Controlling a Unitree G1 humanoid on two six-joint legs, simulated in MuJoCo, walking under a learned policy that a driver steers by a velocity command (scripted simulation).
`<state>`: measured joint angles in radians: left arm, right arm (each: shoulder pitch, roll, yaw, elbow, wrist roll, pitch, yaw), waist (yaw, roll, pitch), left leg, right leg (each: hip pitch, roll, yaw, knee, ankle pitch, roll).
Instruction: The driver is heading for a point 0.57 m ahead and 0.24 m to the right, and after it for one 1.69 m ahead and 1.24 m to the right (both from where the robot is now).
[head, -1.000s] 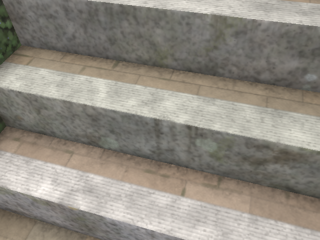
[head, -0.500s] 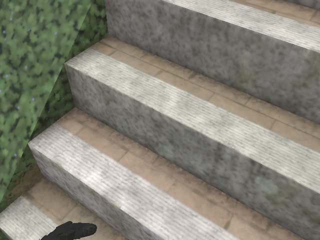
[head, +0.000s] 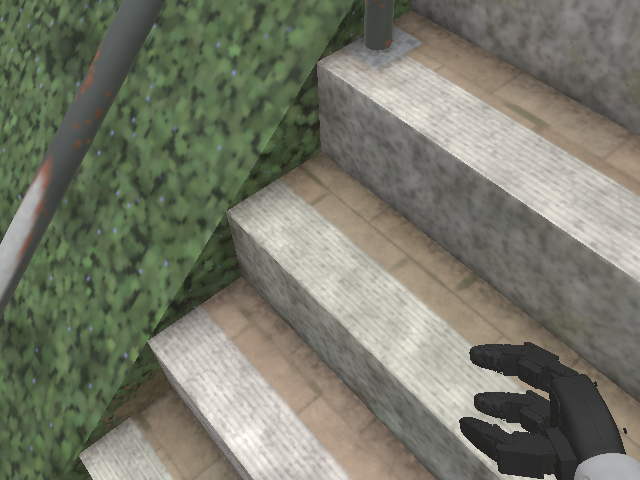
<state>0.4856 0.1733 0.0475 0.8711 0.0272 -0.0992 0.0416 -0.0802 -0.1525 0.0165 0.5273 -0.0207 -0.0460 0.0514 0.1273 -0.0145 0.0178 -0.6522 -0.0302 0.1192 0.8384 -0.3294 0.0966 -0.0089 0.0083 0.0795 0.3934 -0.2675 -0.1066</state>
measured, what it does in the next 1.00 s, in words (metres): climbs, turning right: left foot, then right foot 0.21 m higher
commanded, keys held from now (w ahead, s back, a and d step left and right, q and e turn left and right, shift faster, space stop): w+e+shift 1.00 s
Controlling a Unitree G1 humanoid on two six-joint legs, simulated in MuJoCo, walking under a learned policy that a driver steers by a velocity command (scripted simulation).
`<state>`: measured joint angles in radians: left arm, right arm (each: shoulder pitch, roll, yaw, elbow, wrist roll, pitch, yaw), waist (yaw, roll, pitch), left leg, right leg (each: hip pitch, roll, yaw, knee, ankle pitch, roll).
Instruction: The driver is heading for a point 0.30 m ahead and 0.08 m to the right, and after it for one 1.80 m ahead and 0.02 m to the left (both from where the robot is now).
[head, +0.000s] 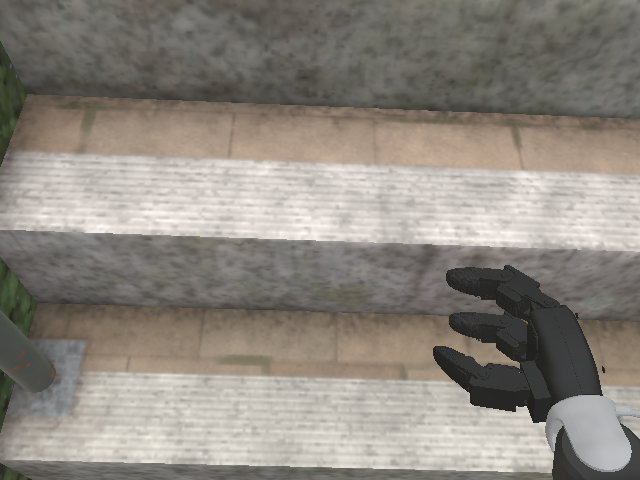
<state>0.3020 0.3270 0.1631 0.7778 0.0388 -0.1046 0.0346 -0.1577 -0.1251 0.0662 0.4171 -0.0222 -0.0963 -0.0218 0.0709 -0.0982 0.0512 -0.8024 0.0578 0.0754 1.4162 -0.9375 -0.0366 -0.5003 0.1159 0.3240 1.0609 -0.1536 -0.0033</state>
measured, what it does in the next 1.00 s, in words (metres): climbs, turning right: right foot, then left foot 0.21 m higher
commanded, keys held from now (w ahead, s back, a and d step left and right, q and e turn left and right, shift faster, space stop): w+e+shift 0.20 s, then e+shift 0.26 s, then q+shift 0.54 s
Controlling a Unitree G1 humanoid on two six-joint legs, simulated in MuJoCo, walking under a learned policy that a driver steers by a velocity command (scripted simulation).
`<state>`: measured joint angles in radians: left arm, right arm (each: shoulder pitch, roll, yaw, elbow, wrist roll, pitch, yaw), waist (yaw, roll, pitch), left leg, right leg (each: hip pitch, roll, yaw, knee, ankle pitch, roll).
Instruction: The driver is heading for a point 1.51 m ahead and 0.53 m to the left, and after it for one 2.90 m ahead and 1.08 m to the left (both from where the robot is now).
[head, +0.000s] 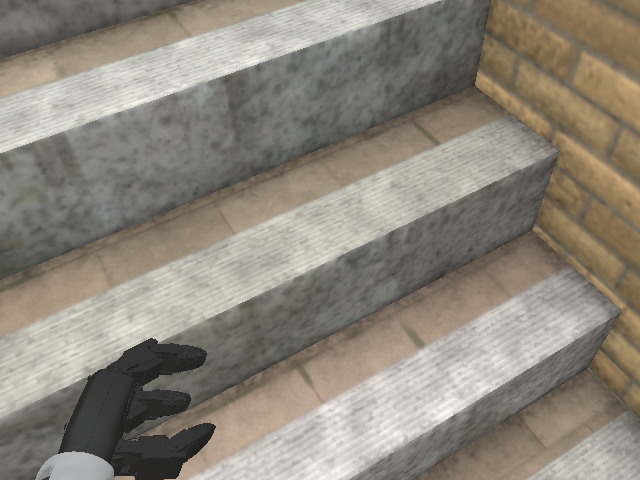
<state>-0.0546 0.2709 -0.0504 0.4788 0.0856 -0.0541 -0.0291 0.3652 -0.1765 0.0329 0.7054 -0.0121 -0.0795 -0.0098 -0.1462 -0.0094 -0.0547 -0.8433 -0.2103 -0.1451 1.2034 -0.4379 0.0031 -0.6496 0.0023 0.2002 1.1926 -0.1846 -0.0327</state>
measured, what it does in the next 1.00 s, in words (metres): walks ahead, turning left: right foot 0.21 m lower, then left foot 0.21 m higher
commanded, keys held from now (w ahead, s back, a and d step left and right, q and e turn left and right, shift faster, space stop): q+shift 0.34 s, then w+q+shift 0.26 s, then w+shift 0.40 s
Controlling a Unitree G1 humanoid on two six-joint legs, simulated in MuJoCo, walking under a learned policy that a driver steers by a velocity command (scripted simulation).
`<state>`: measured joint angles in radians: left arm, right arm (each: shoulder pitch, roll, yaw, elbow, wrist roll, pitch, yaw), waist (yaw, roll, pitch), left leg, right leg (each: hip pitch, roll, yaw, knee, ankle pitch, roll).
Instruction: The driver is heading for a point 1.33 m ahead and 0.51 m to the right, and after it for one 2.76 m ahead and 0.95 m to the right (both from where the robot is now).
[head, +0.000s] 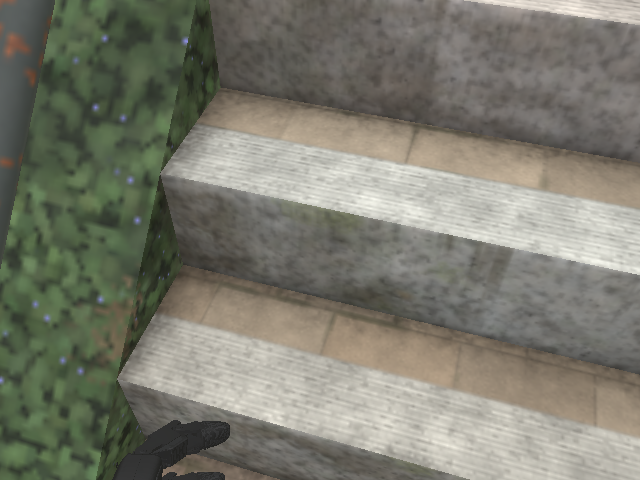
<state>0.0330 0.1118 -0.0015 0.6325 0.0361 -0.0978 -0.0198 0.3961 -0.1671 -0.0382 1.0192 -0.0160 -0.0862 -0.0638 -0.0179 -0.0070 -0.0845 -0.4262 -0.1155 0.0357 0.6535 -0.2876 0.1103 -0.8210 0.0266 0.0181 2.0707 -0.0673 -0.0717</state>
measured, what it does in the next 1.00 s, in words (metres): climbs, turning right: right foot 0.21 m higher, then left foot 0.21 m higher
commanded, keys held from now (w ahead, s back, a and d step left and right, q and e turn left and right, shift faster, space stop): w+shift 0.06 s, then w+e+shift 0.76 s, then w+shift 0.18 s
